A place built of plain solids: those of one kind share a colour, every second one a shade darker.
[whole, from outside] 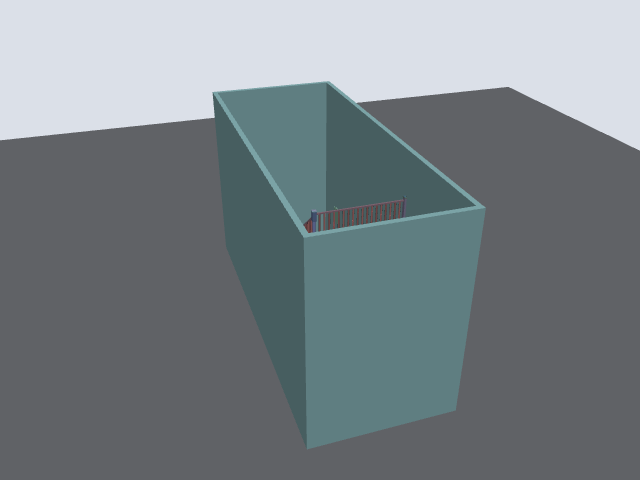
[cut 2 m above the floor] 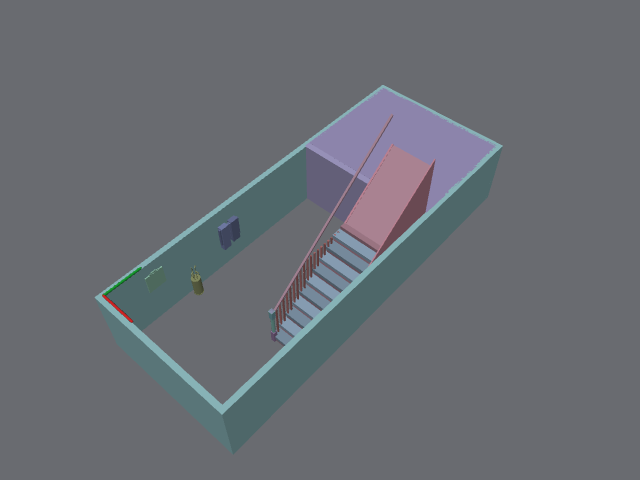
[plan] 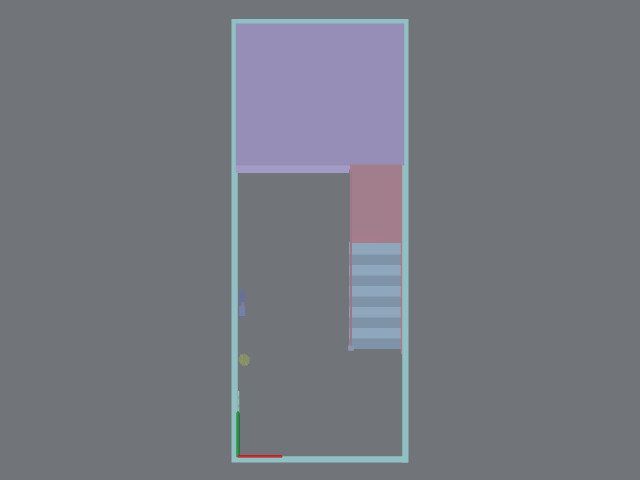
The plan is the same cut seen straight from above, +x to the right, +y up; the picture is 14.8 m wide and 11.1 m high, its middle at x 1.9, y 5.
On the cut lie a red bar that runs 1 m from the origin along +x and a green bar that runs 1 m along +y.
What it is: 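A villa's stair hall, a dwelling of no particular year; the hall below, the landing 3.60 m above it, and between them a joiner's timber flight of 18 risers of about 0.200 m on goings of about 0.243 m, 1.13 m clear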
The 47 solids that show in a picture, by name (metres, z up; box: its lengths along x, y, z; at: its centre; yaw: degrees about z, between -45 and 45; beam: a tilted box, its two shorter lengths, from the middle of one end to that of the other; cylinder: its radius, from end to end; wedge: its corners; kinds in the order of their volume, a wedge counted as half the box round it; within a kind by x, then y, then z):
{
 "upper_1": {"box": [3.9, 3.29, 3.65], "at": [1.9, 8.37, 1.78]},
 "wall_1": {"box": [0.15, 10.26, 6.02], "at": [-0.07, 4.98, 2.96]},
 "wall_2": {"box": [4.1, 0.15, 6.02], "at": [1.9, -0.07, 2.96]},
 "wall_3": {"box": [4.1, 0.15, 6.02], "at": [1.9, 10.04, 2.96]},
 "wall_4": {"box": [0.15, 10.26, 6.02], "at": [3.88, 4.98, 2.96]},
 "carriage_1": {"wedge": [[2.63, 2.53, -0.05], [2.63, 2.53, 0.0], [2.63, 6.75, -0.05], [2.63, 6.75, 3.48], [3.77, 2.53, -0.05], [3.77, 2.53, 0.0], [3.77, 6.75, -0.05], [3.77, 6.75, 3.48]]},
 "upper_edge_1": {"box": [2.63, 0.17, 3.65], "at": [1.26, 6.64, 1.78]},
 "string_1": {"wedge": [[2.59, 2.5, -0.05], [2.59, 2.5, -0.01], [2.59, 6.75, -0.05], [2.59, 6.75, 3.49], [2.64, 2.5, -0.05], [2.64, 2.5, -0.01], [2.64, 6.75, -0.05], [2.64, 6.75, 3.49]]},
 "string_2": {"wedge": [[3.77, 2.36, -0.05], [3.77, 2.36, 0.15], [3.77, 6.72, -0.05], [3.77, 6.72, 3.75], [3.8, 2.36, -0.05], [3.8, 2.36, 0.15], [3.8, 6.72, -0.05], [3.8, 6.72, 3.75]]},
 "rail_1": {"box": [2.52, 0.05, 0.044], "at": [1.31, 6.63, 4.54]},
 "rail_2": {"wedge": [[2.59, 2.55, 1.08], [2.59, 2.55, 1.14], [2.59, 6.58, 4.41], [2.59, 6.58, 4.47], [2.64, 2.55, 1.08], [2.64, 2.55, 1.14], [2.64, 6.58, 4.41], [2.64, 6.58, 4.47]]},
 "tread_1": {"wedge": [[2.57, 2.48, 0.09], [2.57, 2.48, 0.19], [2.57, 2.77, 0.09], [2.57, 2.77, 0.19], [3.78, 2.48, 0.09], [3.78, 2.48, 0.19], [3.78, 2.77, 0.09], [3.78, 2.77, 0.19]]},
 "tread_2": {"wedge": [[2.57, 2.72, 0.29], [2.57, 2.72, 0.39], [2.57, 3.02, 0.29], [2.57, 3.02, 0.39], [3.78, 2.72, 0.29], [3.78, 2.72, 0.39], [3.78, 3.02, 0.29], [3.78, 3.02, 0.39]]},
 "tread_3": {"wedge": [[2.57, 2.97, 0.49], [2.57, 2.97, 0.59], [2.57, 3.26, 0.49], [2.57, 3.26, 0.59], [3.78, 2.97, 0.49], [3.78, 2.97, 0.59], [3.78, 3.26, 0.49], [3.78, 3.26, 0.59]]},
 "tread_4": {"wedge": [[2.57, 3.21, 0.69], [2.57, 3.21, 0.79], [2.57, 3.5, 0.69], [2.57, 3.5, 0.79], [3.78, 3.21, 0.69], [3.78, 3.21, 0.79], [3.78, 3.5, 0.69], [3.78, 3.5, 0.79]]},
 "tread_5": {"wedge": [[2.57, 3.45, 0.89], [2.57, 3.45, 0.99], [2.57, 3.74, 0.9], [2.57, 3.74, 1.0], [3.78, 3.45, 0.89], [3.78, 3.45, 0.99], [3.78, 3.74, 0.9], [3.78, 3.74, 1.0]]},
 "tread_6": {"wedge": [[2.57, 3.69, 1.19], [2.57, 3.7, 1.09], [2.57, 3.99, 1.09], [2.57, 3.99, 1.19], [3.78, 3.69, 1.19], [3.78, 3.7, 1.09], [3.78, 3.99, 1.09], [3.78, 3.99, 1.19]]},
 "tread_7": {"wedge": [[2.57, 3.94, 1.3], [2.57, 3.94, 1.4], [2.57, 4.23, 1.3], [2.57, 4.23, 1.4], [3.78, 3.94, 1.3], [3.78, 3.94, 1.4], [3.78, 4.23, 1.3], [3.78, 4.23, 1.4]]},
 "tread_8": {"wedge": [[2.57, 4.18, 1.5], [2.57, 4.18, 1.6], [2.57, 4.47, 1.5], [2.57, 4.47, 1.6], [3.78, 4.18, 1.5], [3.78, 4.18, 1.6], [3.78, 4.47, 1.5], [3.78, 4.47, 1.6]]},
 "tread_9": {"wedge": [[2.57, 4.42, 1.8], [2.57, 4.43, 1.7], [2.57, 4.72, 1.7], [2.57, 4.72, 1.8], [3.78, 4.42, 1.8], [3.78, 4.43, 1.7], [3.78, 4.72, 1.7], [3.78, 4.72, 1.8]]},
 "tread_10": {"wedge": [[2.57, 4.67, 1.9], [2.57, 4.67, 2.0], [2.57, 4.96, 1.9], [2.57, 4.96, 2.0], [3.78, 4.67, 1.9], [3.78, 4.67, 2.0], [3.78, 4.96, 1.9], [3.78, 4.96, 2.0]]},
 "riser_1": {"wedge": [[2.59, 3.96, 1.16], [2.59, 3.96, 1.3], [2.59, 4.23, 1.28], [2.59, 4.23, 1.3], [3.78, 3.96, 1.16], [3.78, 3.96, 1.3], [3.78, 4.23, 1.28], [3.78, 4.23, 1.3]]},
 "riser_2": {"wedge": [[2.59, 4.2, 1.37], [2.59, 4.2, 1.5], [2.59, 4.47, 1.48], [2.59, 4.47, 1.51], [3.78, 4.2, 1.37], [3.78, 4.2, 1.5], [3.78, 4.47, 1.48], [3.78, 4.47, 1.51]]},
 "riser_3": {"wedge": [[2.59, 4.44, 1.57], [2.59, 4.44, 1.7], [2.59, 4.72, 1.68], [2.59, 4.72, 1.71], [3.78, 4.44, 1.57], [3.78, 4.44, 1.7], [3.78, 4.72, 1.68], [3.78, 4.72, 1.71]]},
 "riser_4": {"wedge": [[2.59, 4.69, 1.77], [2.59, 4.69, 1.91], [2.59, 4.96, 1.88], [2.59, 4.96, 1.91], [3.78, 4.69, 1.77], [3.78, 4.69, 1.91], [3.78, 4.96, 1.88], [3.78, 4.96, 1.91]]},
 "riser_5": {"wedge": [[2.59, 4.93, 1.97], [2.59, 4.93, 2.11], [2.59, 5.2, 2.08], [2.59, 5.2, 2.11], [3.78, 4.93, 1.97], [3.78, 4.93, 2.11], [3.78, 5.2, 2.08], [3.78, 5.2, 2.11]]},
 "coat_pegs_1": {"box": [0.15, 0.23, 0.79], "at": [0.1, 3.36, 1.16]},
 "coat_pegs_2": {"box": [0.15, 0.23, 0.73], "at": [0.1, 3.68, 1.19]},
 "coat_pegs_3": {"box": [0.07, 0.07, 0.56], "at": [0.11, 3.24, 1.25]},
 "stick_bin_1": {"cylinder": 0.12, "from": [0.15, 2.23, 0.02], "to": [0.15, 2.23, 0.58]},
 "bal_1": {"cylinder": 0.024, "from": [2.62, 2.64, 0.18], "to": [2.62, 2.64, 1.18]},
 "bal_2": {"cylinder": 0.024, "from": [2.62, 2.89, 0.38], "to": [2.62, 2.89, 1.38]},
 "bal_3": {"cylinder": 0.024, "from": [2.62, 3.01, 0.58], "to": [2.62, 3.01, 1.48]},
 "bal_4": {"cylinder": 0.024, "from": [2.62, 3.13, 0.58], "to": [2.62, 3.13, 1.58]},
 "bal_5": {"cylinder": 0.024, "from": [2.62, 3.25, 0.78], "to": [2.62, 3.25, 1.68]},
 "bal_6": {"cylinder": 0.024, "from": [2.62, 3.37, 0.78], "to": [2.62, 3.37, 1.78]},
 "bal_7": {"cylinder": 0.024, "from": [2.62, 3.49, 0.98], "to": [2.62, 3.49, 1.88]},
 "bal_8": {"cylinder": 0.024, "from": [2.62, 3.62, 0.98], "to": [2.62, 3.62, 1.98]},
 "bal_9": {"cylinder": 0.024, "from": [2.62, 3.74, 1.18], "to": [2.62, 3.74, 2.08]},
 "bal_10": {"cylinder": 0.024, "from": [2.62, 3.86, 1.18], "to": [2.62, 3.86, 2.18]},
 "bal_11": {"cylinder": 0.024, "from": [2.62, 3.98, 1.39], "to": [2.62, 3.98, 2.28]},
 "wall_mirror_1": {"box": [0.034, 0.5, 0.55], "at": [0.02, 1.26, 1.38]},
 "newel_1": {"box": [0.06, 0.11, 1.07], "at": [0.03, 6.63, 4.09]},
 "newel_foot_1": {"box": [0.11, 0.11, 0.42], "at": [2.62, 2.5, 0.16]},
 "newel_head_shaft_1": {"cylinder": 0.044, "from": [2.62, 6.63, 3.74], "to": [2.62, 6.63, 4.35]},
 "newel_foot_shaft_1": {"cylinder": 0.044, "from": [2.62, 2.5, 0.37], "to": [2.62, 2.5, 0.95]},
 "newel_head_block_1": {"box": [0.11, 0.11, 0.28], "at": [2.62, 6.63, 4.49]}
}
